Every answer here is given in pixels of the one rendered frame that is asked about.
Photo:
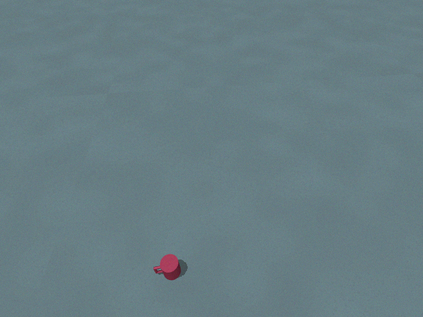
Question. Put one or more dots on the mug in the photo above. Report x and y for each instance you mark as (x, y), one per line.
(169, 266)

